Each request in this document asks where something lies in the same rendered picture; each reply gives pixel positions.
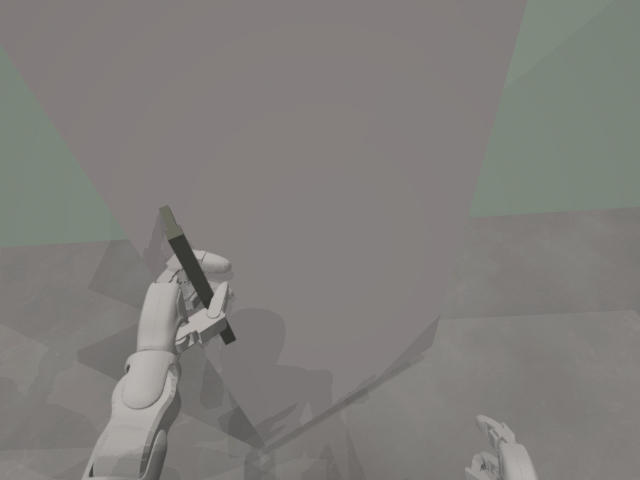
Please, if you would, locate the handle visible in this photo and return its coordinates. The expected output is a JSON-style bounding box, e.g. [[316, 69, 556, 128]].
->
[[159, 205, 236, 345]]

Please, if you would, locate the left robot hand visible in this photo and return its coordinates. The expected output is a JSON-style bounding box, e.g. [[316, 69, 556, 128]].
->
[[136, 249, 234, 360]]

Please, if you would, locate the right robot hand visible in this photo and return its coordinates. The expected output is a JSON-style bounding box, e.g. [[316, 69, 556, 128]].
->
[[465, 415, 539, 480]]

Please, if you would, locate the fridge door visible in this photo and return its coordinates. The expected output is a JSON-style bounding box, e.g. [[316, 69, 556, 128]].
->
[[0, 0, 528, 447]]

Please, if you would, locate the left robot forearm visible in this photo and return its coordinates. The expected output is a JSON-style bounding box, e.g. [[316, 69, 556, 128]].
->
[[81, 349, 182, 480]]

